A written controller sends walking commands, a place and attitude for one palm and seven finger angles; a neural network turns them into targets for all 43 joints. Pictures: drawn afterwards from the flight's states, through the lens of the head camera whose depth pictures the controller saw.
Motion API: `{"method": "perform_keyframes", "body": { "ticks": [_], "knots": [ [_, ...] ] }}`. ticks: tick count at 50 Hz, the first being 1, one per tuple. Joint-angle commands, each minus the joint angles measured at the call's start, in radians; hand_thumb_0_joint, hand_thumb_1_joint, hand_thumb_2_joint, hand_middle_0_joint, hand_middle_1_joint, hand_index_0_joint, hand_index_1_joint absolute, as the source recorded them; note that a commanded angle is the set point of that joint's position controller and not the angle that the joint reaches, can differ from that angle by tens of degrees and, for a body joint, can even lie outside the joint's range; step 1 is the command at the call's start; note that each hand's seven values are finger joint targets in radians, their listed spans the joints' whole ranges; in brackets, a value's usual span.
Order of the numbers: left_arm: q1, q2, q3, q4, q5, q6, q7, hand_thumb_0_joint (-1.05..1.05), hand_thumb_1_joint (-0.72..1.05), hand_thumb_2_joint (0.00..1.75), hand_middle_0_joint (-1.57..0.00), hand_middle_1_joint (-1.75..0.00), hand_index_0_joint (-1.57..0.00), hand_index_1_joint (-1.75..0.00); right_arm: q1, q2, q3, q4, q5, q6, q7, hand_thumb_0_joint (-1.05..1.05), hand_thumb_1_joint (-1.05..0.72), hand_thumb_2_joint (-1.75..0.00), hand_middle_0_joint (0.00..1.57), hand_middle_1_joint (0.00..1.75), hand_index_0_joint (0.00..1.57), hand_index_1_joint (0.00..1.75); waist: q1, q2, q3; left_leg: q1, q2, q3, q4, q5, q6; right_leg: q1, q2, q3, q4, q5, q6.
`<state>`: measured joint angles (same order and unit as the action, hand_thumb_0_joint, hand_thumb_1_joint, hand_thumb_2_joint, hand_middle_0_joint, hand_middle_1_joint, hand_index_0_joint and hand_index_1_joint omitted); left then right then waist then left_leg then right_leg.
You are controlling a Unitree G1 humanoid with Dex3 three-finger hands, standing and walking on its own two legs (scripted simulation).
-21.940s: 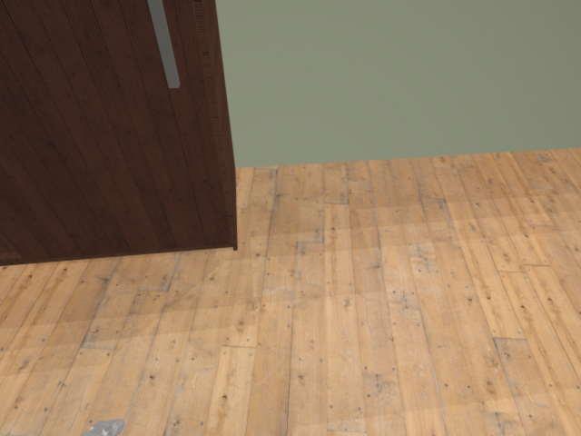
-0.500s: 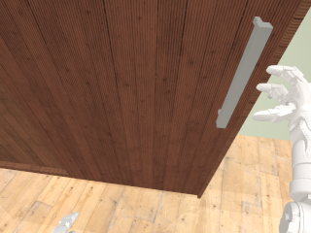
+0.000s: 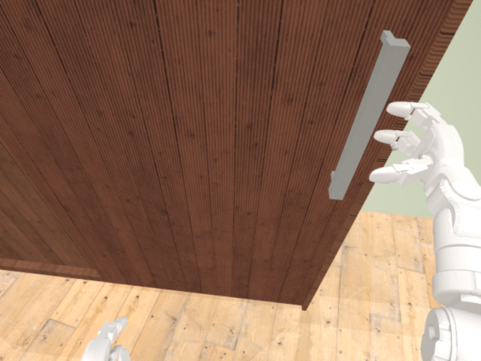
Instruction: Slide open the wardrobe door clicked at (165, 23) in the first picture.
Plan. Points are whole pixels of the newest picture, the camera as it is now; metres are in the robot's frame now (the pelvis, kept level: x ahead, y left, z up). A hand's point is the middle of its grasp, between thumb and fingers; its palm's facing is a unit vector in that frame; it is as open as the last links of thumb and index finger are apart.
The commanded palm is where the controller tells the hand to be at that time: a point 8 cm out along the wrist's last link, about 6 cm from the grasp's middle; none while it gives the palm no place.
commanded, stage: feel for the door with the fingertips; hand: right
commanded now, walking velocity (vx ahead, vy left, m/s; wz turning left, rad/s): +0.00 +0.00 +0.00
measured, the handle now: (357, 127) +0.47 -0.16 +0.18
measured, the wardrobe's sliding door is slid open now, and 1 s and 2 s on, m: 0.00 0.00 0.00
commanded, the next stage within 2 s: slide the fingers in behind the handle in 0.52 s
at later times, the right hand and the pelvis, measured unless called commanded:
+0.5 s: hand (388, 138) +0.43 -0.19 +0.19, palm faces +0.05 +1.00 +0.02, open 14.0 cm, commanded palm +0.41 -0.24 +0.19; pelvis -0.01 +0.01 +0.00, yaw +0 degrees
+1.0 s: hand (387, 146) +0.43 -0.20 +0.18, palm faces +0.04 +1.00 +0.02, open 13.9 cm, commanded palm +0.40 -0.24 +0.19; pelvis -0.01 +0.00 +0.00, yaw +1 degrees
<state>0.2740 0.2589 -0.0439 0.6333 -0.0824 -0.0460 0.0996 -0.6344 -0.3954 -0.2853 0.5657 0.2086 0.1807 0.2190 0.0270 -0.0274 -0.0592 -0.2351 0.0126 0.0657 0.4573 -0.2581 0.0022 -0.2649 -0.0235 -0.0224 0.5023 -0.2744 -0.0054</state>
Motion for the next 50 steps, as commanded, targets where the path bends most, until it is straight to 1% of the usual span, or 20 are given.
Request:
{"method": "perform_keyframes", "body": {
  "ticks": [1, 5, 9, 11, 16, 17, 18, 19, 21, 26, 29, 32, 34, 35, 37, 40, 43, 44, 47, 50],
  "knots": [
    [-0.067, 0.129, 0.051, -0.146, 0.002, -0.041, 0.006, 0.0, 0.9, 0.9, -0.2, -0.3, -0.2, -0.3, -0.444, -0.181, -0.025, -0.269, 0.015, -0.052, -0.03, 0.0, 0.5, -0.3, 0.3, 1.2, 0.3, 1.2, -0.003, -0.01, -0.282, 0.06, -0.025, -0.012, -0.034, 0.32, 0.027, 0.164, 0.019, 0.036, -0.047, 0.325, -0.031],
    [-0.076, 0.12, 0.052, -0.147, 0.008, -0.048, -0.002, 0.0, 0.9, 0.9, -0.2, -0.3, -0.2, -0.3, -0.452, -0.136, -0.008, -0.353, 0.018, -0.091, -0.066, 0.0, 0.5, -0.3, 0.3, 1.2, 0.3, 1.2, -0.005, -0.008, -0.311, 0.072, -0.029, -0.014, -0.028, 0.353, 0.026, 0.204, 0.015, 0.034, -0.041, 0.372, -0.031],
    [-0.064, 0.132, 0.049, -0.122, 0.013, -0.026, 0.006, 0.0, 0.9, 0.9, -0.2, -0.3, -0.2, -0.3, -0.414, -0.259, -0.113, -0.212, -0.009, -0.06, -0.096, 0.0, 0.5, -0.3, 0.3, 1.2, 0.3, 1.2, -0.014, 0.079, -0.222, 0.079, -0.023, -0.023, -0.051, 0.292, 0.017, 0.108, 0.018, 0.024, -0.066, 0.268, -0.039],
    [-0.063, 0.13, 0.044, -0.117, 0.013, -0.017, 0.011, 0.0, 0.9, 0.9, -0.2, -0.3, -0.2, -0.3, -0.464, -0.268, -0.102, -0.165, -0.027, -0.042, -0.1, 0.0, 0.5, -0.3, 0.3, 1.2, 0.3, 1.2, -0.003, 0.047, -0.186, 0.061, -0.017, -0.031, -0.062, 0.256, 0.014, 0.084, 0.022, 0.017, -0.07, 0.224, -0.039],
    [-0.056, 0.125, 0.045, -0.118, 0.011, -0.024, 0.016, 0.0, 0.9, 0.9, -0.2, -0.3, -0.2, -0.3, -0.596, -0.22, -0.021, -0.188, -0.031, -0.1, -0.071, 0.0, 0.5, -0.3, 0.3, 1.2, 0.3, 1.2, 0.027, -0.062, -0.249, 0.048, -0.018, -0.04, -0.063, 0.258, 0.021, 0.14, 0.024, 0.019, -0.054, 0.234, -0.038],
    [-0.048, 0.128, 0.045, -0.111, 0.01, -0.028, 0.019, 0.0, 0.9, 0.9, -0.2, -0.3, -0.2, -0.3, -0.62, -0.215, -0.012, -0.17, -0.024, -0.118, -0.059, 0.0, 0.5, -0.3, 0.3, 1.2, 0.3, 1.2, 0.036, -0.056, -0.248, 0.039, -0.021, -0.037, -0.063, 0.25, 0.022, 0.145, 0.023, 0.024, -0.052, 0.227, -0.037],
    [-0.038, 0.133, 0.05, -0.108, 0.011, -0.033, 0.021, 0.0, 0.9, 0.9, -0.2, -0.3, -0.2, -0.3, -0.612, -0.203, -0.005, -0.148, -0.011, -0.132, -0.046, 0.0, 0.5, -0.3, 0.3, 1.2, 0.3, 1.2, 0.045, 0.007, -0.256, 0.042, -0.023, -0.036, -0.064, 0.259, 0.018, 0.148, 0.019, 0.025, -0.045, 0.229, -0.044],
    [-0.032, 0.137, 0.053, -0.102, 0.01, -0.036, 0.023, 0.0, 0.9, 0.9, -0.2, -0.3, -0.2, -0.3, -0.594, -0.237, -0.039, -0.117, -0.002, -0.138, -0.034, 0.0, 0.5, -0.3, 0.3, 1.2, 0.3, 1.2, 0.039, 0.022, -0.266, 0.047, -0.023, -0.04, -0.062, 0.257, 0.016, 0.138, 0.021, 0.025, -0.044, 0.215, -0.044],
    [-0.018, 0.142, 0.051, -0.089, 0.008, -0.04, 0.027, 0.0, 0.9, 0.9, -0.2, -0.3, -0.2, -0.3, -0.611, -0.239, -0.039, -0.035, 0.005, -0.143, -0.011, 0.0, 0.5, -0.3, 0.3, 1.2, 0.3, 1.2, 0.043, 0.044, -0.251, 0.04, -0.021, -0.037, -0.059, 0.251, 0.015, 0.115, 0.025, 0.024, -0.046, 0.196, -0.044],
    [0.015, 0.151, 0.057, -0.072, 0.008, -0.045, 0.018, 0.0, 0.9, 0.9, -0.2, -0.3, -0.2, -0.3, -0.668, -0.278, -0.05, 0.055, -0.018, -0.15, -0.011, 0.0, 0.5, -0.3, 0.3, 1.2, 0.3, 1.2, 0.041, -0.016, -0.248, 0.013, -0.014, -0.041, -0.051, 0.234, 0.014, 0.08, 0.031, 0.023, -0.035, 0.186, -0.041],
    [0.031, 0.156, 0.061, -0.076, 0.011, -0.046, 0.011, 0.0, 0.9, 0.9, -0.2, -0.3, -0.2, -0.3, -0.641, -0.308, -0.077, 0.082, -0.022, -0.175, -0.017, 0.0, 0.5, -0.3, 0.3, 1.2, 0.3, 1.2, 0.035, 0.015, -0.258, 0.023, -0.015, -0.042, -0.04, 0.249, 0.013, 0.06, 0.027, 0.021, -0.026, 0.199, -0.044],
    [0.049, 0.161, 0.061, -0.065, 0.01, -0.046, 0.011, 0.0, 0.9, 0.9, -0.2, -0.3, -0.2, -0.3, -0.695, -0.302, -0.062, 0.151, -0.024, -0.188, -0.01, 0.0, 0.5, -0.3, 0.3, 1.2, 0.3, 1.2, 0.056, 0.05, -0.203, -0.015, -0.015, -0.043, -0.046, 0.195, 0.007, 0.02, 0.026, 0.023, -0.027, 0.139, -0.044],
    [0.051, 0.165, 0.064, -0.07, 0.01, -0.046, 0.008, 0.0, 0.9, 0.9, -0.2, -0.3, -0.2, -0.3, -0.688, -0.327, -0.08, 0.143, -0.026, -0.203, -0.006, 0.0, 0.5, -0.3, 0.3, 1.2, 0.3, 1.2, 0.046, 0.023, -0.225, -0.01, -0.015, -0.044, -0.039, 0.186, 0.011, 0.024, 0.026, 0.024, -0.024, 0.142, -0.045],
    [0.045, 0.159, 0.064, -0.077, 0.008, -0.048, 0.007, 0.0, 0.9, 0.9, -0.2, -0.3, -0.2, -0.3, -0.691, -0.294, -0.054, 0.123, -0.029, -0.208, -0.001, 0.0, 0.5, -0.3, 0.3, 1.2, 0.3, 1.2, 0.045, -0.02, -0.244, -0.016, -0.016, -0.045, -0.037, 0.19, 0.015, 0.047, 0.027, 0.021, -0.022, 0.152, -0.044],
    [0.049, 0.157, 0.062, -0.082, 0.008, -0.05, 0.005, 0.0, 0.9, 0.9, -0.2, -0.3, -0.2, -0.3, -0.664, -0.276, -0.049, 0.115, -0.023, -0.21, 0.003, 0.0, 0.5, -0.3, 0.3, 1.2, 0.3, 1.2, 0.037, -0.028, -0.253, -0.017, -0.019, -0.039, -0.034, 0.192, 0.019, 0.056, 0.025, 0.026, -0.023, 0.161, -0.04],
    [0.044, 0.158, 0.065, -0.095, 0.006, -0.053, 0.002, 0.0, 0.9, 0.9, -0.2, -0.3, -0.2, -0.3, -0.601, -0.272, -0.064, 0.092, -0.008, -0.207, 0.006, 0.0, 0.5, -0.3, 0.3, 1.2, 0.3, 1.2, 0.023, 0.012, -0.273, 0.003, -0.024, -0.036, -0.029, 0.206, 0.019, 0.06, 0.021, 0.025, -0.024, 0.174, -0.043],
    [0.044, 0.16, 0.063, -0.1, 0.006, -0.052, 0.004, 0.0, 0.9, 0.9, -0.2, -0.3, -0.2, -0.3, -0.592, -0.286, -0.073, 0.089, -0.003, -0.203, 0.0, 0.0, 0.5, -0.3, 0.3, 1.2, 0.3, 1.2, 0.027, 0.05, -0.228, -0.003, -0.025, -0.033, -0.041, 0.165, 0.015, 0.034, 0.017, 0.025, -0.034, 0.141, -0.045],
    [0.032, 0.16, 0.062, -0.106, 0.004, -0.054, 0.003, 0.0, 0.9, 0.9, -0.2, -0.3, -0.2, -0.3, -0.601, -0.302, -0.084, 0.054, -0.008, -0.205, -0.003, 0.0, 0.5, -0.3, 0.3, 1.2, 0.3, 1.2, 0.02, 0.02, -0.238, -0.009, -0.025, -0.038, -0.041, 0.157, 0.015, 0.041, 0.017, 0.023, -0.036, 0.132, -0.044],
    [0.018, 0.149, 0.058, -0.115, 0.005, -0.064, 0.002, 0.0, 0.9, 0.9, -0.2, -0.3, -0.2, -0.3, -0.635, -0.257, -0.047, -0.037, -0.013, -0.216, -0.016, 0.0, 0.5, -0.3, 0.3, 1.2, 0.3, 1.2, 0.023, -0.04, -0.262, -0.018, -0.028, -0.035, -0.037, 0.154, 0.021, 0.083, 0.015, 0.03, -0.039, 0.151, -0.04],
    [0.008, 0.144, 0.059, -0.122, 0.006, -0.07, -0.001, 0.0, 0.9, 0.9, -0.2, -0.3, -0.2, -0.3, -0.587, -0.257, -0.066, -0.119, -0.007, -0.219, -0.029, 0.0, 0.5, -0.3, 0.3, 1.2, 0.3, 1.2, 0.01, -0.052, -0.309, 0.014, -0.033, -0.032, -0.029, 0.21, 0.026, 0.126, 0.012, 0.032, -0.035, 0.216, -0.037]
  ]
}}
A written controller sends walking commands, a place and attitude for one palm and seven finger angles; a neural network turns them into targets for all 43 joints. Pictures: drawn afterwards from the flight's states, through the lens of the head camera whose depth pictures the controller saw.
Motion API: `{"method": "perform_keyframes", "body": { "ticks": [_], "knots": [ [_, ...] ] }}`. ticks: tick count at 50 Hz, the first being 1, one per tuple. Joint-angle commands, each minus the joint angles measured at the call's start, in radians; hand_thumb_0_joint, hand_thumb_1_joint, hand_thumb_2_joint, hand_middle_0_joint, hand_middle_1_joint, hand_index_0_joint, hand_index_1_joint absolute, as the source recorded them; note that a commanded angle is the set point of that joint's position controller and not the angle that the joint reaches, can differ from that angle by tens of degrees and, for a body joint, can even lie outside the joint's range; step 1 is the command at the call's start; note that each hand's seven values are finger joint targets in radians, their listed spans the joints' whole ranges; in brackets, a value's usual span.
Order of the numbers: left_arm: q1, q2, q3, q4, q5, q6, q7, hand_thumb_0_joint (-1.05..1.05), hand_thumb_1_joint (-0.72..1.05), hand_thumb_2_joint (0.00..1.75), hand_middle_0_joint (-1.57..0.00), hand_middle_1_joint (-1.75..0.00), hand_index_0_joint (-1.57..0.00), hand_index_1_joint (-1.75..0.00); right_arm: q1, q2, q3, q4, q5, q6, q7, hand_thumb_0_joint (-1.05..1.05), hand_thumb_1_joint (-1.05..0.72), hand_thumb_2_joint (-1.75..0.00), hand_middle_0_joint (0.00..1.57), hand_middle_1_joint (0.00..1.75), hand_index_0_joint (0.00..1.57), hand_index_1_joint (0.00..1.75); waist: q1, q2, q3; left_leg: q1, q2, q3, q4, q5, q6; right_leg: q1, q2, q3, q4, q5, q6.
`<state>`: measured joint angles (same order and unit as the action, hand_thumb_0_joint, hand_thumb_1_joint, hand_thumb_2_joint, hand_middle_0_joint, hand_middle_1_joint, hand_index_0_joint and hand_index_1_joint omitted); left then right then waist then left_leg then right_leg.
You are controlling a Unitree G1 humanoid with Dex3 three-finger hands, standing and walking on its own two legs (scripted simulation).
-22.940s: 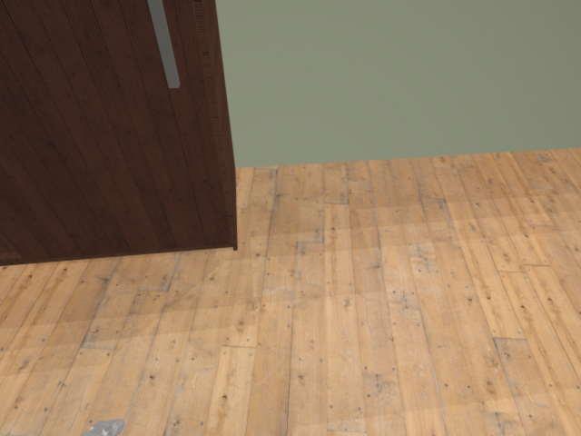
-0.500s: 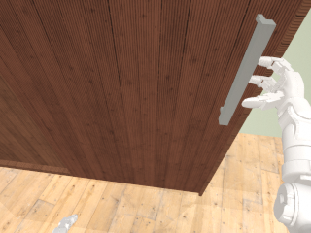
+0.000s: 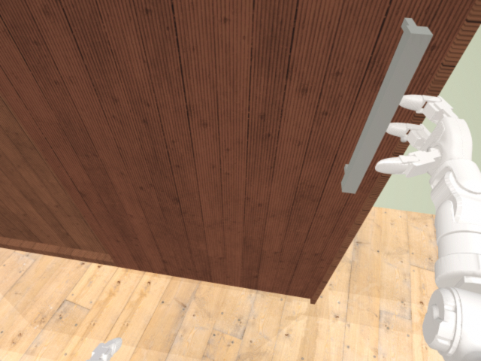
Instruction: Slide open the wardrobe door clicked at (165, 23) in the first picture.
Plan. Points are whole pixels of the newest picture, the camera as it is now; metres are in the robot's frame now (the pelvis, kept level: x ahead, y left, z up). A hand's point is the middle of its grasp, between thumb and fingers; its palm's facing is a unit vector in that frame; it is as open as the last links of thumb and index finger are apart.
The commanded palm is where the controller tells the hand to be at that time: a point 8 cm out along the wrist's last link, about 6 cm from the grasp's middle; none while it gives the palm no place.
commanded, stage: slide the fingers in behind the handle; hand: right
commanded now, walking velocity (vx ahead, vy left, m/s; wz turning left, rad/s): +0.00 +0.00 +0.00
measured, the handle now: (373, 119) +0.49 -0.17 +0.18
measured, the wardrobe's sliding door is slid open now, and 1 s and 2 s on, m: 0.00 0.00 0.00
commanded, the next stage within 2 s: grip the handle and tug to test in 1.44 s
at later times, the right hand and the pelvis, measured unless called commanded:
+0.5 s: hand (388, 138) +0.43 -0.18 +0.19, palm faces +0.05 +1.00 +0.03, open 14.0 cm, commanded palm +0.40 -0.22 +0.19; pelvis +0.02 +0.00 +0.00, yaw -1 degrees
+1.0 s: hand (379, 137) +0.42 -0.16 +0.20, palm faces +0.09 +1.00 +0.02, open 14.3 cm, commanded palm +0.40 -0.20 +0.19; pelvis +0.01 +0.01 +0.00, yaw -2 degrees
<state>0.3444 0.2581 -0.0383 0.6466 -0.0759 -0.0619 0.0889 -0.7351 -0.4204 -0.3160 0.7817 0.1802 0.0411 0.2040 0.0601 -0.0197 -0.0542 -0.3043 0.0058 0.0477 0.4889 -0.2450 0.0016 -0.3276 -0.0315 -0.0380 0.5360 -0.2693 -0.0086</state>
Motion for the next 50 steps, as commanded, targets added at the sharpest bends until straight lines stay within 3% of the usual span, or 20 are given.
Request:
{"method": "perform_keyframes", "body": {
  "ticks": [1, 5, 7, 8, 12, 13, 15, 19, 21, 23, 29, 31, 33, 34, 35, 37, 41, 44, 48, 50],
  "knots": [
    [-0.067, 0.142, 0.054, -0.137, 0.0, -0.055, 0.01, 0.0, 0.9, 0.9, -0.2, -0.3, -0.2, -0.3, -0.481, -0.216, -0.028, -0.362, 0.026, -0.076, -0.015, 0.0, 0.5, -0.3, 0.3, 1.2, 0.3, 1.2, -0.024, -0.058, -0.324, 0.087, -0.027, -0.012, -0.059, 0.21, 0.027, 0.203, 0.019, 0.047, -0.069, 0.225, -0.032],
    [-0.081, 0.138, 0.048, -0.125, -0.004, -0.058, 0.011, 0.0, 0.9, 0.9, -0.2, -0.3, -0.2, -0.3, -0.49, -0.134, 0.039, -0.351, 0.026, -0.025, -0.027, 0.0, 0.5, -0.3, 0.3, 1.2, 0.3, 1.2, -0.007, -0.052, -0.243, 0.041, -0.029, 0.002, -0.068, 0.176, 0.026, 0.194, 0.015, 0.059, -0.083, 0.206, -0.027],
    [-0.075, 0.141, 0.051, -0.116, -0.001, -0.057, 0.012, 0.0, 0.9, 0.9, -0.2, -0.3, -0.2, -0.3, -0.485, -0.141, 0.023, -0.337, 0.021, 0.006, -0.042, 0.0, 0.5, -0.3, 0.3, 1.2, 0.3, 1.2, -0.008, -0.028, -0.238, 0.036, -0.029, 0.004, -0.071, 0.183, 0.026, 0.194, 0.015, 0.061, -0.083, 0.217, -0.027],
    [-0.072, 0.143, 0.054, -0.12, 0.002, -0.053, 0.012, 0.0, 0.9, 0.9, -0.2, -0.3, -0.2, -0.3, -0.446, -0.149, 0.009, -0.338, 0.023, 0.015, -0.049, 0.0, 0.5, -0.3, 0.3, 1.2, 0.3, 1.2, -0.019, 0.009, -0.254, 0.063, -0.028, 0.005, -0.073, 0.195, 0.025, 0.192, 0.015, 0.059, -0.08, 0.232, -0.029],
    [-0.092, 0.129, 0.052, -0.131, 0.006, -0.047, 0.004, 0.0, 0.9, 0.9, -0.2, -0.3, -0.2, -0.3, -0.437, -0.118, 0.018, -0.417, 0.015, 0.03, -0.071, 0.0, 0.5, -0.3, 0.3, 1.2, 0.3, 1.2, -0.03, -0.024, -0.315, 0.099, -0.024, 0.004, -0.055, 0.281, 0.028, 0.229, 0.018, 0.051, -0.073, 0.318, -0.024],
    [-0.093, 0.131, 0.053, -0.133, 0.008, -0.044, 0.003, 0.0, 0.9, 0.9, -0.2, -0.3, -0.2, -0.3, -0.405, -0.119, 0.019, -0.426, 0.012, 0.027, -0.075, 0.0, 0.5, -0.3, 0.3, 1.2, 0.3, 1.2, -0.033, 0.0, -0.318, 0.112, -0.024, 0.005, -0.054, 0.297, 0.028, 0.231, 0.014, 0.053, -0.066, 0.345, -0.026],
    [-0.108, 0.122, 0.05, -0.139, 0.007, -0.04, -0.003, 0.0, 0.9, 0.9, -0.2, -0.3, -0.2, -0.3, -0.4, -0.072, 0.05, -0.466, 0.014, 0.031, -0.078, 0.0, 0.5, -0.3, 0.3, 1.2, 0.3, 1.2, -0.032, -0.035, -0.311, 0.11, -0.024, 0.004, -0.051, 0.325, 0.028, 0.245, 0.015, 0.048, -0.066, 0.371, -0.023],
    [-0.122, 0.124, 0.052, -0.138, 0.006, -0.024, 0.001, 0.0, 0.9, 0.9, -0.2, -0.3, -0.2, -0.3, -0.368, -0.108, 0.014, -0.481, 0.018, 0.055, -0.084, 0.0, 0.5, -0.3, 0.3, 1.2, 0.3, 1.2, -0.035, 0.012, -0.284, 0.135, -0.023, 0.003, -0.058, 0.353, 0.025, 0.227, 0.017, 0.041, -0.068, 0.371, -0.028],
    [-0.134, 0.116, 0.048, -0.142, 0.006, -0.021, 0.002, 0.0, 0.9, 0.9, -0.2, -0.3, -0.2, -0.3, -0.393, -0.057, 0.056, -0.5, 0.015, 0.074, -0.087, 0.0, 0.5, -0.3, 0.3, 1.2, 0.3, 1.2, -0.028, -0.014, -0.264, 0.118, -0.023, 0.005, -0.061, 0.339, 0.026, 0.23, 0.021, 0.043, -0.07, 0.355, -0.027],
    [-0.136, 0.123, 0.049, -0.14, 0.01, -0.013, 0.005, 0.0, 0.9, 0.9, -0.2, -0.3, -0.2, -0.3, -0.358, -0.109, 0.011, -0.499, 0.015, 0.085, -0.098, 0.0, 0.5, -0.3, 0.3, 1.2, 0.3, 1.2, -0.039, 0.018, -0.268, 0.143, -0.021, 0.003, -0.067, 0.344, 0.025, 0.221, 0.02, 0.04, -0.072, 0.354, -0.031],
    [-0.162, 0.106, 0.048, -0.152, 0.01, -0.005, 0.004, 0.0, 0.9, 0.9, -0.2, -0.3, -0.2, -0.3, -0.34, -0.047, 0.056, -0.588, 0.015, 0.081, -0.101, 0.0, 0.5, -0.3, 0.3, 1.2, 0.3, 1.2, -0.042, -0.035, -0.318, 0.171, -0.019, 0.002, -0.056, 0.411, 0.027, 0.268, 0.024, 0.036, -0.063, 0.426, -0.03],
    [-0.159, 0.108, 0.046, -0.14, 0.01, -0.002, 0.005, 0.0, 0.9, 0.9, -0.2, -0.3, -0.2, -0.3, -0.35, -0.024, 0.076, -0.549, 0.019, 0.097, -0.097, 0.0, 0.5, -0.3, 0.3, 1.2, 0.3, 1.2, -0.029, -0.018, -0.275, 0.15, -0.02, 0.005, -0.066, 0.387, 0.025, 0.249, 0.026, 0.036, -0.069, 0.381, -0.028],
    [-0.159, 0.117, 0.047, -0.136, 0.01, 0.004, 0.009, 0.0, 0.9, 0.9, -0.2, -0.3, -0.2, -0.3, -0.32, -0.033, 0.064, -0.505, 0.025, 0.115, -0.097, 0.0, 0.5, -0.3, 0.3, 1.2, 0.3, 1.2, -0.028, 0.046, -0.237, 0.142, -0.022, 0.008, -0.079, 0.347, 0.021, 0.226, 0.025, 0.038, -0.078, 0.334, -0.034],
    [-0.164, 0.118, 0.047, -0.137, 0.008, 0.007, 0.01, 0.0, 0.9, 0.9, -0.2, -0.3, -0.2, -0.3, -0.328, -0.059, 0.044, -0.511, 0.023, 0.122, -0.099, 0.0, 0.5, -0.3, 0.3, 1.2, 0.3, 1.2, -0.034, 0.039, -0.237, 0.149, -0.018, 0.003, -0.081, 0.34, 0.022, 0.218, 0.027, 0.036, -0.084, 0.319, -0.034],
    [-0.171, 0.113, 0.045, -0.143, 0.009, 0.007, 0.011, 0.0, 0.9, 0.9, -0.2, -0.3, -0.2, -0.3, -0.351, -0.02, 0.077, -0.534, 0.021, 0.126, -0.1, 0.0, 0.5, -0.3, 0.3, 1.2, 0.3, 1.2, -0.03, 0.022, -0.249, 0.149, -0.017, 0.003, -0.078, 0.341, 0.022, 0.226, 0.03, 0.036, -0.085, 0.322, -0.033],
    [-0.174, 0.11, 0.043, -0.143, 0.01, 0.008, 0.009, 0.0, 0.9, 0.9, -0.2, -0.3, -0.2, -0.3, -0.346, -0.034, 0.062, -0.54, 0.018, 0.13, -0.111, 0.0, 0.5, -0.3, 0.3, 1.2, 0.3, 1.2, -0.039, 0.007, -0.257, 0.153, -0.017, 0.004, -0.078, 0.332, 0.024, 0.225, 0.031, 0.037, -0.086, 0.317, -0.03],
    [-0.173, 0.105, 0.045, -0.14, 0.011, 0.006, 0.007, 0.0, 0.9, 0.9, -0.2, -0.3, -0.2, -0.3, -0.367, 0.02, 0.109, -0.542, 0.012, 0.113, -0.121, 0.0, 0.5, -0.3, 0.3, 1.2, 0.3, 1.2, -0.027, 0.005, -0.253, 0.14, -0.018, 0.002, -0.082, 0.328, 0.023, 0.24, 0.032, 0.036, -0.083, 0.314, -0.034],
    [-0.177, 0.109, 0.047, -0.142, 0.012, 0.005, 0.007, 0.0, 0.9, 0.9, -0.2, -0.3, -0.2, -0.3, -0.355, 0.016, 0.105, -0.546, 0.016, 0.1, -0.12, 0.0, 0.5, -0.3, 0.3, 1.2, 0.3, 1.2, -0.032, 0.027, -0.273, 0.159, -0.018, 0.0, -0.083, 0.329, 0.022, 0.243, 0.032, 0.037, -0.086, 0.308, -0.037],
    [-0.169, 0.116, 0.047, -0.128, 0.011, -0.001, 0.015, 0.0, 0.9, 0.9, -0.2, -0.3, -0.2, -0.3, -0.41, 0.021, 0.123, -0.501, 0.018, 0.092, -0.115, 0.0, 0.5, -0.3, 0.3, 1.2, 0.3, 1.2, -0.012, 0.064, -0.236, 0.13, -0.019, -0.001, -0.102, 0.26, 0.016, 0.227, 0.031, 0.039, -0.092, 0.239, -0.04],
    [-0.169, 0.11, 0.042, -0.118, 0.009, -0.004, 0.018, 0.0, 0.9, 0.9, -0.2, -0.3, -0.2, -0.3, -0.468, 0.034, 0.145, -0.474, 0.011, 0.092, -0.116, 0.0, 0.5, -0.3, 0.3, 1.2, 0.3, 1.2, -0.001, 0.007, -0.212, 0.096, -0.016, -0.005, -0.109, 0.221, 0.017, 0.224, 0.036, 0.04, -0.094, 0.207, -0.039]
  ]
}}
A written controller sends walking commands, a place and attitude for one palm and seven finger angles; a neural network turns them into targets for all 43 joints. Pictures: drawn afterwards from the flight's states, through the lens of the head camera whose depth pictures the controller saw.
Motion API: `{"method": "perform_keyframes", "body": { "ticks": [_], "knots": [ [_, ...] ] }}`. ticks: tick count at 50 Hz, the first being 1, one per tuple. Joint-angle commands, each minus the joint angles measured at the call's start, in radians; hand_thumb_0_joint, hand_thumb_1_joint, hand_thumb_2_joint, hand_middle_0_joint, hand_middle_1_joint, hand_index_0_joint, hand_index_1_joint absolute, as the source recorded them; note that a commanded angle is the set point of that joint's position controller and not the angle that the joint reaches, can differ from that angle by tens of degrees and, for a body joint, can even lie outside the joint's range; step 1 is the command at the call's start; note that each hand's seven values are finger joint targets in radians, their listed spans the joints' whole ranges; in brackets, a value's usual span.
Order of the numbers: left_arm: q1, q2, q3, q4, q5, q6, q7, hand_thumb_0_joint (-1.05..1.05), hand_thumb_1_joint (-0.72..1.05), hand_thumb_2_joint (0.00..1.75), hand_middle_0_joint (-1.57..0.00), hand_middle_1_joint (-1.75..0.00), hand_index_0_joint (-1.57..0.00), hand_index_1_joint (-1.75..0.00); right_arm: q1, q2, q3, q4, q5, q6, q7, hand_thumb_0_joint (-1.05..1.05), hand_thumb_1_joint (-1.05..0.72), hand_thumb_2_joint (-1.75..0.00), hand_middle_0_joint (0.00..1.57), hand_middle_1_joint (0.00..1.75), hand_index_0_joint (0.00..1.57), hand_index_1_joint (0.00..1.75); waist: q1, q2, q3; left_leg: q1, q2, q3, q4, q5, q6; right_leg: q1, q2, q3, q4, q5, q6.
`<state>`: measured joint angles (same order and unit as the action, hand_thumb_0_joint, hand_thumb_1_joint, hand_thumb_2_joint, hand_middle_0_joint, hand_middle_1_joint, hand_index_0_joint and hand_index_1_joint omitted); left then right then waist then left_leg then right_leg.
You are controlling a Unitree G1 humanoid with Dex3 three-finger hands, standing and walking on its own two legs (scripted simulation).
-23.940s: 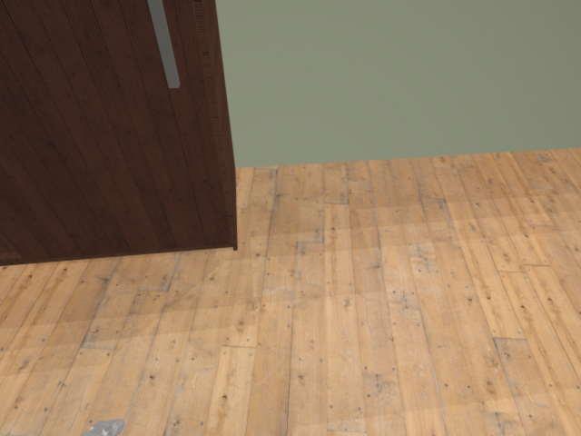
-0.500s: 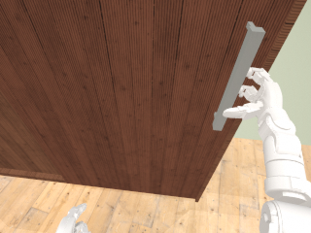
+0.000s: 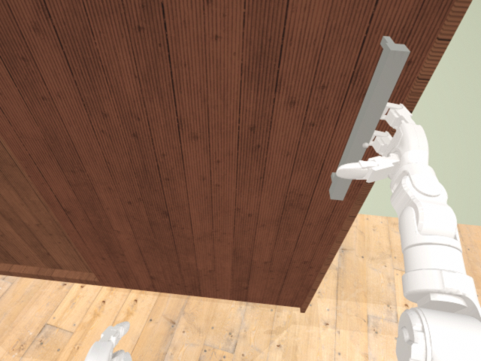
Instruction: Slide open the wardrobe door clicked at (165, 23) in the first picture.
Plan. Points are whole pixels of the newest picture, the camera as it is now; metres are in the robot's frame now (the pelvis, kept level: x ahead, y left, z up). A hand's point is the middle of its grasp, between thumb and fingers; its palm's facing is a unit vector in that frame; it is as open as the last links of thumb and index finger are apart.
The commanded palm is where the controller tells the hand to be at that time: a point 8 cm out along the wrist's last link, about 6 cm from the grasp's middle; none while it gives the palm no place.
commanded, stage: slide the fingers in behind the handle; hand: right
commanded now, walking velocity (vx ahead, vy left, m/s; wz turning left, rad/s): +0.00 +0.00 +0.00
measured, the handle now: (357, 129) +0.48 -0.17 +0.18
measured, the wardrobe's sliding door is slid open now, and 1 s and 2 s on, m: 0.00 0.00 0.00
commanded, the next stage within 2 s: grip the handle and tug to test in 0.44 s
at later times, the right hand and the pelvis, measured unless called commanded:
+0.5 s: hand (353, 142) +0.43 -0.15 +0.18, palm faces +0.03 +1.00 +0.01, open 14.0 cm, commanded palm +0.40 -0.20 +0.19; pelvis +0.00 +0.00 +0.00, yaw +1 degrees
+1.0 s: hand (354, 142) +0.43 -0.15 +0.18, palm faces +0.04 +1.00 +0.02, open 9.2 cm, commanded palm +0.41 -0.20 +0.19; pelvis +0.00 +0.00 +0.00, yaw +1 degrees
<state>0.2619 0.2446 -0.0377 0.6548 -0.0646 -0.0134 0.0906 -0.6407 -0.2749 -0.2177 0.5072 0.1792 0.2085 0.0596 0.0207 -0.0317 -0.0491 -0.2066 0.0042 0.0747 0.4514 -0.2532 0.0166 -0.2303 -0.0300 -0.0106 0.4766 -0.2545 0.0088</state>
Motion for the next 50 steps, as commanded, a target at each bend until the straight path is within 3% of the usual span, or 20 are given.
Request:
{"method": "perform_keyframes", "body": {
  "ticks": [1, 3, 6, 9, 11, 13, 15, 16, 18, 19, 22, 27, 31, 34, 36, 41, 42, 43, 48, 50],
  "knots": [
    [-0.077, 0.124, 0.042, -0.118, 0.0, -0.054, 0.017, 0.0, 0.9, 0.9, -0.2, -0.3, -0.2, -0.3, -0.571, -0.129, 0.031, -0.178, 0.006, -0.076, 0.024, 0.0, 0.5, -0.3, 0.3, 1.2, 0.3, 1.2, 0.034, -0.001, -0.22, -0.006, -0.015, -0.033, -0.071, 0.221, 0.005, 0.123, 0.035, 0.014, -0.035, 0.189, -0.053],
    [-0.068, 0.13, 0.043, -0.11, 0.0, -0.054, 0.017, 0.0, 0.9, 0.9, -0.2, -0.3, -0.2, -0.3, -0.579, -0.13, 0.032, -0.134, 0.006, -0.078, 0.019, 0.0, 0.5, -0.3, 0.3, 1.2, 0.3, 1.2, 0.041, 0.032, -0.206, -0.016, -0.017, -0.03, -0.077, 0.191, 0.002, 0.113, 0.033, 0.021, -0.036, 0.168, -0.054],
    [-0.062, 0.125, 0.04, -0.107, 0.005, -0.059, 0.016, 0.0, 0.9, 0.9, -0.2, -0.3, -0.2, -0.3, -0.614, -0.161, -0.007, -0.117, 0.008, -0.096, 0.004, 0.0, 0.5, -0.3, 0.3, 1.2, 0.3, 1.2, 0.028, 0.018, -0.248, 0.007, -0.015, -0.034, -0.07, 0.198, 0.006, 0.108, 0.036, 0.022, -0.04, 0.176, -0.051],
    [-0.054, 0.126, 0.043, -0.113, 0.011, -0.063, 0.012, 0.0, 0.9, 0.9, -0.2, -0.3, -0.2, -0.3, -0.589, -0.193, -0.043, -0.134, 0.006, -0.134, -0.014, 0.0, 0.5, -0.3, 0.3, 1.2, 0.3, 1.2, 0.008, 0.047, -0.316, 0.071, -0.013, -0.039, -0.053, 0.265, 0.005, 0.109, 0.035, 0.015, -0.04, 0.232, -0.054],
    [-0.049, 0.121, 0.045, -0.116, 0.009, -0.069, 0.007, 0.0, 0.9, 0.9, -0.2, -0.3, -0.2, -0.3, -0.576, -0.162, -0.02, -0.138, 0.0, -0.154, -0.007, 0.0, 0.5, -0.3, 0.3, 1.2, 0.3, 1.2, 0.011, 0.05, -0.316, 0.073, -0.016, -0.036, -0.045, 0.309, 0.005, 0.12, 0.034, 0.007, -0.034, 0.26, -0.055],
    [-0.043, 0.129, 0.049, -0.119, 0.009, -0.067, 0.002, 0.0, 0.9, 0.9, -0.2, -0.3, -0.2, -0.3, -0.506, -0.186, -0.041, -0.119, -0.007, -0.162, -0.002, 0.0, 0.5, -0.3, 0.3, 1.2, 0.3, 1.2, -0.003, 0.064, -0.314, 0.086, -0.018, -0.031, -0.039, 0.322, 0.007, 0.109, 0.029, 0.007, -0.032, 0.279, -0.053],
    [-0.05, 0.123, 0.049, -0.124, 0.003, -0.065, -0.001, 0.0, 0.9, 0.9, -0.2, -0.3, -0.2, -0.3, -0.511, -0.143, -0.004, -0.13, -0.008, -0.153, 0.003, 0.0, 0.5, -0.3, 0.3, 1.2, 0.3, 1.2, 0.004, 0.042, -0.283, 0.067, -0.019, -0.03, -0.042, 0.322, 0.006, 0.111, 0.029, 0.002, -0.036, 0.273, -0.052],
    [-0.047, 0.124, 0.049, -0.122, 0.003, -0.064, -0.001, 0.0, 0.9, 0.9, -0.2, -0.3, -0.2, -0.3, -0.517, -0.143, -0.005, -0.123, -0.009, -0.142, 0.004, 0.0, 0.5, -0.3, 0.3, 1.2, 0.3, 1.2, 0.007, 0.028, -0.277, 0.057, -0.019, -0.031, -0.045, 0.319, 0.006, 0.112, 0.029, 0.001, -0.036, 0.267, -0.052],
    [-0.045, 0.134, 0.049, -0.12, 0.004, -0.056, 0.002, 0.0, 0.9, 0.9, -0.2, -0.3, -0.2, -0.3, -0.493, -0.188, -0.042, -0.09, -0.005, -0.12, 0.001, 0.0, 0.5, -0.3, 0.3, 1.2, 0.3, 1.2, 0.004, 0.073, -0.234, 0.057, -0.019, -0.031, -0.062, 0.282, 0.001, 0.081, 0.028, -0.001, -0.044, 0.228, -0.055],
    [-0.048, 0.133, 0.048, -0.12, 0.003, -0.052, 0.003, 0.0, 0.9, 0.9, -0.2, -0.3, -0.2, -0.3, -0.512, -0.206, -0.056, -0.103, -0.006, -0.115, 0.0, 0.0, 0.5, -0.3, 0.3, 1.2, 0.3, 1.2, 0.004, 0.06, -0.236, 0.058, -0.017, -0.034, -0.062, 0.279, 0.003, 0.083, 0.027, -0.001, -0.049, 0.226, -0.055],
    [-0.056, 0.122, 0.048, -0.134, 0.002, -0.055, 0.003, 0.0, 0.9, 0.9, -0.2, -0.3, -0.2, -0.3, -0.529, -0.164, -0.023, -0.173, -0.01, -0.114, -0.001, 0.0, 0.5, -0.3, 0.3, 1.2, 0.3, 1.2, 0.0, 0.002, -0.268, 0.061, -0.018, -0.033, -0.051, 0.308, 0.009, 0.114, 0.029, 0.0, -0.043, 0.268, -0.053],
    [-0.056, 0.123, 0.05, -0.129, 0.004, -0.058, 0.004, 0.0, 0.9, 0.9, -0.2, -0.3, -0.2, -0.3, -0.53, -0.165, -0.029, -0.207, 0.0, -0.128, -0.006, 0.0, 0.5, -0.3, 0.3, 1.2, 0.3, 1.2, 0.007, 0.05, -0.282, 0.067, -0.024, -0.03, -0.051, 0.322, 0.007, 0.13, 0.025, 0.003, -0.041, 0.28, -0.053],
    [-0.065, 0.121, 0.049, -0.127, 0.006, -0.055, 0.006, 0.0, 0.9, 0.9, -0.2, -0.3, -0.2, -0.3, -0.511, -0.154, -0.019, -0.198, -0.01, -0.115, -0.011, 0.0, 0.31, -0.38, 0.32, 1.23, 0.32, 1.23, 0.003, 0.02, -0.272, 0.058, -0.02, -0.031, -0.051, 0.312, 0.008, 0.131, 0.028, 0.0, -0.041, 0.277, -0.052],
    [-0.065, 0.125, 0.046, -0.125, 0.006, -0.045, 0.006, 0.0, 0.9, 0.9, -0.2, -0.3, -0.2, -0.3, -0.513, -0.179, -0.035, -0.184, -0.013, -0.098, -0.014, 0.0, 0.17, -0.44, 0.33, 1.25, 0.33, 1.25, 0.005, 0.036, -0.255, 0.061, -0.018, -0.03, -0.057, 0.303, 0.008, 0.118, 0.028, 0.005, -0.045, 0.266, -0.052],
    [-0.074, 0.117, 0.044, -0.132, 0.004, -0.045, 0.006, 0.0, 0.9, 0.9, -0.2, -0.3, -0.2, -0.3, -0.515, -0.131, 0.002, -0.189, -0.01, -0.089, -0.011, 0.0, 0.08, -0.48, 0.35, 1.26, 0.35, 1.26, 0.008, 0.025, -0.258, 0.054, -0.019, -0.026, -0.054, 0.307, 0.009, 0.129, 0.029, 0.005, -0.044, 0.274, -0.049],
    [-0.072, 0.121, 0.044, -0.129, 0.006, -0.04, 0.012, 0.0, 0.9, 0.9, -0.2, -0.3, -0.2, -0.3, -0.537, -0.16, -0.023, -0.163, -0.003, -0.092, -0.01, 0.0, -0.15, -0.58, 0.37, 1.29, 0.37, 1.29, 0.014, 0.062, -0.25, 0.046, -0.019, -0.03, -0.061, 0.288, 0.005, 0.119, 0.029, 0.005, -0.042, 0.247, -0.052],
    [-0.069, 0.12, 0.042, -0.127, 0.009, -0.043, 0.011, 0.0, 0.9, 0.9, -0.2, -0.3, -0.2, -0.3, -0.568, -0.139, 0.0, -0.175, -0.005, -0.096, -0.01, 0.0, -0.2, -0.6, 0.38, 1.3, 0.38, 1.3, 0.022, 0.042, -0.25, 0.042, -0.018, -0.029, -0.059, 0.289, 0.006, 0.122, 0.029, 0.008, -0.045, 0.251, -0.05],
    [-0.065, 0.124, 0.046, -0.128, 0.009, -0.042, 0.011, 0.0, 0.9, 0.9, -0.2, -0.3, -0.2, -0.3, -0.538, -0.17, -0.031, -0.167, -0.005, -0.102, -0.014, 0.0, -0.25, -0.62, 0.38, 1.31, 0.38, 1.31, 0.01, 0.056, -0.264, 0.055, -0.019, -0.03, -0.059, 0.289, 0.007, 0.124, 0.028, 0.009, -0.04, 0.259, -0.052],
    [-0.06, 0.125, 0.044, -0.127, 0.011, -0.038, 0.012, 0.0, 0.9, 0.9, -0.2, -0.3, -0.2, -0.3, -0.531, -0.194, -0.044, -0.146, -0.011, -0.115, -0.008, 0.0, -0.48, -0.72, 0.41, 1.34, 0.41, 1.34, 0.009, 0.047, -0.271, 0.069, -0.015, -0.035, -0.056, 0.304, 0.006, 0.113, 0.029, 0.003, -0.037, 0.262, -0.053],
    [-0.066, 0.118, 0.043, -0.133, 0.009, -0.041, 0.011, 0.0, 0.9, 0.9, -0.2, -0.3, -0.2, -0.3, -0.541, -0.177, -0.029, -0.167, -0.012, -0.122, -0.003, 0.0, -0.57, -0.76, 0.42, 1.35, 0.42, 1.35, 0.007, 0.015, -0.291, 0.076, -0.015, -0.035, -0.048, 0.326, 0.009, 0.122, 0.031, 0.004, -0.035, 0.282, -0.052]
  ]
}}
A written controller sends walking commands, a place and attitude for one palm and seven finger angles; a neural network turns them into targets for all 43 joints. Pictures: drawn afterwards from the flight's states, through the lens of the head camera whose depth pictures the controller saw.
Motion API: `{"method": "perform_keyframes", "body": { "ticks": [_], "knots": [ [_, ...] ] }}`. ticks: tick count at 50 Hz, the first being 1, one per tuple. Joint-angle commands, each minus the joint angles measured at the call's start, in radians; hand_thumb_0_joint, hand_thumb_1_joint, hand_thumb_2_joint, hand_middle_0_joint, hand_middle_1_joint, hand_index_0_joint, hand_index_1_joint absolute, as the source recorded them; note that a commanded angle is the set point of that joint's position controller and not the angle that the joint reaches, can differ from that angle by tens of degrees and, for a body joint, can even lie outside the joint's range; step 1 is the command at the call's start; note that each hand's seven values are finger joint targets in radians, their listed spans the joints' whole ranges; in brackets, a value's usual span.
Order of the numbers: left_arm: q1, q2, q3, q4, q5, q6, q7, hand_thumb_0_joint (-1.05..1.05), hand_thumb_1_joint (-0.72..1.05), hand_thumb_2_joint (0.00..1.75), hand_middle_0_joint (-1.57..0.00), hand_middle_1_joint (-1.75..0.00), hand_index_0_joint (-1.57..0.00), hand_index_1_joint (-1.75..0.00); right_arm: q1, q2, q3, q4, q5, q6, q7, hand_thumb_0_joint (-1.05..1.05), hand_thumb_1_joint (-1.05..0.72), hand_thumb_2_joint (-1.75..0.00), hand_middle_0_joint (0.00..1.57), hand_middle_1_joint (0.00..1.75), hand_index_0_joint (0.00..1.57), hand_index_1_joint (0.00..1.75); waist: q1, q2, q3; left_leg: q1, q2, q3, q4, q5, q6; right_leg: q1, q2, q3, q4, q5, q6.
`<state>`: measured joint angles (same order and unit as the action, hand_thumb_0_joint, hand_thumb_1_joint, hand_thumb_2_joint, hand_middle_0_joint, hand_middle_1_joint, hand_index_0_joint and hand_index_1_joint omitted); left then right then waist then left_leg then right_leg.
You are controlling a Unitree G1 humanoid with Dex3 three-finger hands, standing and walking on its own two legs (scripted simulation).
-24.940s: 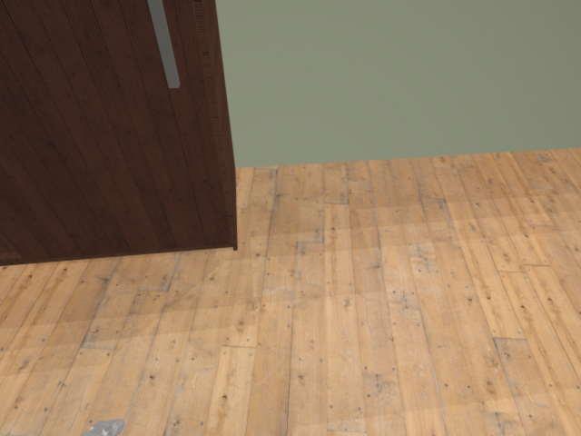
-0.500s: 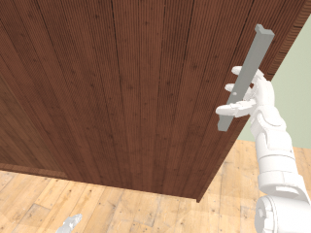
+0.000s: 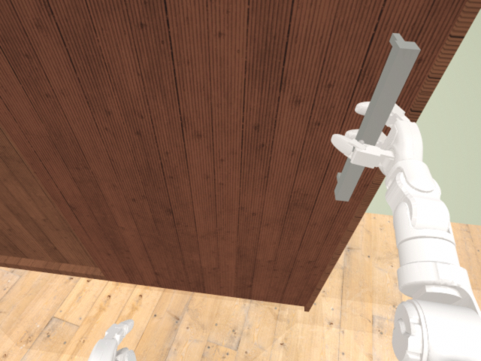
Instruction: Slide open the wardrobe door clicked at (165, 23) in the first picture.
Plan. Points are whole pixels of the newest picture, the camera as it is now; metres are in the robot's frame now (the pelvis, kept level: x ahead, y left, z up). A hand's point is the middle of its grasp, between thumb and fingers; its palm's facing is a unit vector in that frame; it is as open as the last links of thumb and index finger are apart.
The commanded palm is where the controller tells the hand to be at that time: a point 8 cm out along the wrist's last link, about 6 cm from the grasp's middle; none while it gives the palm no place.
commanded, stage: grip the handle and tug to test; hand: right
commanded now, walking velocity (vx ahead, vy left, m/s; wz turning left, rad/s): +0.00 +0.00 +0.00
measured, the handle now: (364, 129) +0.47 -0.17 +0.18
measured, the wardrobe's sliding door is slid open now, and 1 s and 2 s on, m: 0.00 0.00 0.00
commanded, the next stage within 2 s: tug the door sideways, standing still in 0.96 s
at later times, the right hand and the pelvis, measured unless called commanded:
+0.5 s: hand (358, 142) +0.42 -0.15 +0.18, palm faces +0.05 +1.00 +0.02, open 5.9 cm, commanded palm +0.40 -0.20 +0.19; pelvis +0.00 +0.00 +0.00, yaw +0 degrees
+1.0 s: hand (357, 144) +0.42 -0.14 +0.18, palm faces +0.05 +1.00 +0.02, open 6.0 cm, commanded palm +0.37 -0.20 +0.19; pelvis +0.02 +0.00 +0.00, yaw +2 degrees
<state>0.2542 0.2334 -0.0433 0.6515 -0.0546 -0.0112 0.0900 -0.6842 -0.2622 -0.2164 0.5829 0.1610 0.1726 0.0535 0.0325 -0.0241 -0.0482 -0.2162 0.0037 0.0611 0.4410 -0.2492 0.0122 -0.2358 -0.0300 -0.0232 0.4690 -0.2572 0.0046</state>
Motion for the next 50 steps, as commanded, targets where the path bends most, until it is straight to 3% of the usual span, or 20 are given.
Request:
{"method": "perform_keyframes", "body": {
  "ticks": [1, 5, 6, 7, 16, 18, 22, 26, 29, 32, 37, 39, 40, 41, 43, 46, 50],
  "knots": [
    [-0.053, 0.13, 0.05, -0.128, 0.0, -0.046, 0.012, 0.0, 0.9, 0.9, -0.2, -0.3, -0.2, -0.3, -0.504, -0.188, -0.029, -0.25, 0.008, -0.091, 0.006, 0.0, -0.62, -0.78, 0.42, 1.36, 0.42, 1.36, -0.002, 0.01, -0.298, 0.086, -0.016, -0.018, -0.035, 0.339, 0.014, 0.135, 0.03, 0.018, -0.026, 0.303, -0.047],
    [-0.048, 0.137, 0.052, -0.126, -0.003, -0.045, 0.011, 0.0, 0.9, 0.9, -0.2, -0.3, -0.2, -0.3, -0.488, -0.192, -0.032, -0.237, 0.019, -0.088, 0.019, 0.0, -0.81, -0.86, 0.44, 1.39, 0.44, 1.39, 0.002, 0.033, -0.281, 0.082, -0.018, -0.018, -0.039, 0.333, 0.011, 0.124, 0.029, 0.017, -0.027, 0.288, -0.049],
    [-0.046, 0.138, 0.055, -0.125, -0.004, -0.045, 0.012, 0.0, 0.9, 0.9, -0.2, -0.3, -0.2, -0.3, -0.473, -0.217, -0.058, -0.238, 0.019, -0.087, 0.018, 0.0, -0.85, -0.88, 0.44, 1.39, 0.44, 1.39, -0.007, 0.036, -0.293, 0.091, -0.018, -0.018, -0.036, 0.338, 0.013, 0.123, 0.029, 0.018, -0.027, 0.293, -0.049],
    [-0.052, 0.136, 0.054, -0.13, -0.005, -0.044, 0.012, 0.0, 0.9, 0.9, -0.2, -0.3, -0.2, -0.3, -0.456, -0.194, -0.04, -0.242, 0.02, -0.082, 0.021, 0.0, -0.9, -0.9, 0.45, 1.4, 0.45, 1.4, -0.007, 0.02, -0.291, 0.087, -0.018, -0.019, -0.035, 0.342, 0.013, 0.127, 0.03, 0.014, -0.025, 0.3, -0.049],
    [-0.057, 0.134, 0.053, -0.121, -0.003, -0.043, 0.012, 0.0, 0.9, 0.9, -0.2, -0.3, -0.2, -0.3, -0.474, -0.177, -0.035, -0.237, 0.016, -0.061, -0.009, 0.0, -0.9, -0.9, 0.45, 1.4, 0.45, 1.4, -0.002, 0.047, -0.244, 0.06, -0.02, -0.014, -0.046, 0.289, 0.01, 0.114, 0.028, 0.019, -0.034, 0.262, -0.049],
    [-0.045, 0.141, 0.055, -0.117, 0.0, -0.041, 0.013, 0.0, 0.9, 0.9, -0.2, -0.3, -0.2, -0.3, -0.486, -0.206, -0.052, -0.235, 0.013, -0.067, -0.01, 0.0, -0.9, -0.9, 0.45, 1.4, 0.45, 1.4, 0.0, 0.063, -0.26, 0.071, -0.019, -0.016, -0.048, 0.29, 0.009, 0.118, 0.028, 0.019, -0.031, 0.262, -0.051],
    [-0.052, 0.132, 0.05, -0.119, -0.002, -0.044, 0.013, 0.0, 0.9, 0.9, -0.2, -0.3, -0.2, -0.3, -0.516, -0.174, -0.014, -0.238, 0.002, -0.075, -0.007, 0.0, -0.9, -0.9, 0.45, 1.4, 0.45, 1.4, 0.004, 0.005, -0.26, 0.055, -0.018, -0.018, -0.046, 0.278, 0.013, 0.123, 0.03, 0.02, -0.032, 0.256, -0.047],
    [-0.051, 0.131, 0.052, -0.124, -0.001, -0.046, 0.01, 0.0, 0.9, 0.9, -0.2, -0.3, -0.2, -0.3, -0.518, -0.168, -0.01, -0.263, 0.003, -0.089, -0.006, 0.0, -0.9, -0.9, 0.45, 1.4, 0.45, 1.4, 0.001, 0.005, -0.295, 0.073, -0.018, -0.019, -0.039, 0.313, 0.014, 0.141, 0.03, 0.02, -0.027, 0.286, -0.047],
    [-0.058, 0.13, 0.051, -0.129, -0.004, -0.048, 0.008, 0.0, 0.9, 0.9, -0.2, -0.3, -0.2, -0.3, -0.493, -0.156, -0.003, -0.26, 0.009, -0.095, -0.003, 0.0, -0.9, -0.9, 0.45, 1.4, 0.45, 1.4, -0.001, 0.009, -0.281, 0.068, -0.019, -0.018, -0.046, 0.288, 0.013, 0.136, 0.029, 0.019, -0.031, 0.261, -0.048],
    [-0.064, 0.133, 0.051, -0.133, -0.005, -0.047, 0.008, 0.0, 0.9, 0.9, -0.2, -0.3, -0.2, -0.3, -0.441, -0.177, -0.028, -0.253, 0.013, -0.09, 0.002, 0.0, -0.9, -0.9, 0.45, 1.4, 0.45, 1.4, -0.012, 0.042, -0.275, 0.085, -0.02, -0.017, -0.046, 0.291, 0.013, 0.12, 0.029, 0.017, -0.035, 0.254, -0.048],
    [-0.084, 0.127, 0.054, -0.156, -0.005, -0.05, 0.0, 0.0, 0.9, 0.9, -0.2, -0.3, -0.2, -0.3, -0.369, -0.167, -0.036, -0.371, 0.023, -0.088, 0.009, 0.0, -0.9, -0.9, 0.45, 1.4, 0.45, 1.4, -0.034, 0.007, -0.328, 0.136, -0.019, -0.017, -0.031, 0.388, 0.016, 0.153, 0.03, 0.007, -0.03, 0.34, -0.047],
    [-0.09, 0.128, 0.055, -0.165, -0.005, -0.05, -0.005, 0.0, 0.9, 0.9, -0.2, -0.3, -0.2, -0.3, -0.29, -0.153, -0.036, -0.389, 0.034, -0.079, 0.013, 0.0, -0.9, -0.9, 0.45, 1.4, 0.45, 1.4, -0.045, 0.038, -0.316, 0.154, -0.02, -0.011, -0.025, 0.426, 0.016, 0.147, 0.027, 0.005, -0.032, 0.373, -0.048],
    [-0.095, 0.129, 0.058, -0.172, -0.006, -0.05, -0.007, 0.0, 0.9, 0.9, -0.2, -0.3, -0.2, -0.3, -0.275, -0.179, -0.06, -0.442, 0.034, -0.078, 0.012, 0.0, -0.9, -0.9, 0.45, 1.4, 0.45, 1.4, -0.053, 0.029, -0.341, 0.173, -0.019, -0.014, -0.021, 0.457, 0.016, 0.159, 0.027, 0.001, -0.03, 0.4, -0.048],
    [-0.102, 0.124, 0.056, -0.18, -0.004, -0.049, -0.01, 0.0, 0.9, 0.9, -0.2, -0.3, -0.2, -0.3, -0.242, -0.155, -0.043, -0.466, 0.034, -0.071, 0.015, 0.0, -0.9, -0.9, 0.45, 1.4, 0.45, 1.4, -0.058, 0.013, -0.342, 0.181, -0.019, -0.013, -0.014, 0.484, 0.017, 0.163, 0.028, -0.001, -0.029, 0.428, -0.047],
    [-0.111, 0.129, 0.059, -0.191, -0.003, -0.043, -0.014, 0.0, 0.9, 0.9, -0.2, -0.3, -0.2, -0.3, -0.162, -0.187, -0.077, -0.502, 0.038, -0.057, 0.016, 0.0, -0.9, -0.9, 0.45, 1.4, 0.45, 1.4, -0.076, 0.028, -0.345, 0.213, -0.016, -0.013, -0.012, 0.519, 0.016, 0.156, 0.028, -0.008, -0.028, 0.453, -0.046],
    [-0.128, 0.119, 0.057, -0.206, -0.006, -0.039, -0.02, 0.0, 0.9, 0.9, -0.2, -0.3, -0.2, -0.3, -0.129, -0.14, -0.038, -0.593, 0.034, -0.026, 0.018, 0.0, -0.9, -0.9, 0.45, 1.4, 0.45, 1.4, -0.07, 0.005, -0.332, 0.203, -0.017, -0.009, -0.007, 0.549, 0.015, 0.174, 0.024, -0.01, -0.029, 0.496, -0.044],
    [-0.14, 0.117, 0.06, -0.216, -0.003, -0.029, -0.026, 0.0, 0.9, 0.9, -0.2, -0.3, -0.2, -0.3, -0.034, -0.15, -0.061, -0.685, 0.037, 0.022, 0.008, 0.0, -0.9, -0.9, 0.45, 1.4, 0.45, 1.4, -0.083, -0.008, -0.354, 0.227, -0.015, -0.009, 0.003, 0.629, 0.013, 0.2, 0.02, -0.014, -0.02, 0.598, -0.041]
  ]
}}
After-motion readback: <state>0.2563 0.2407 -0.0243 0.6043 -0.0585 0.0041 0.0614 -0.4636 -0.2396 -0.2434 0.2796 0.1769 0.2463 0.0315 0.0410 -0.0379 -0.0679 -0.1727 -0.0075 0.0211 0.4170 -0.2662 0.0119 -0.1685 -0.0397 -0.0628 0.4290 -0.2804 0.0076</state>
